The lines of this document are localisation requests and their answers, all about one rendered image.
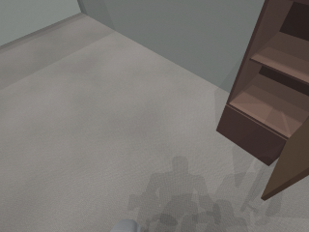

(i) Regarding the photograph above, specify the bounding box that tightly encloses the left robot thigh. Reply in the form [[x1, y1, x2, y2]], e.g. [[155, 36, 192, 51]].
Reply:
[[110, 218, 141, 232]]

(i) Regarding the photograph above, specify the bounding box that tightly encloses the cupboard door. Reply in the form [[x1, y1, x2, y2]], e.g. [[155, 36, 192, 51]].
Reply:
[[261, 119, 309, 201]]

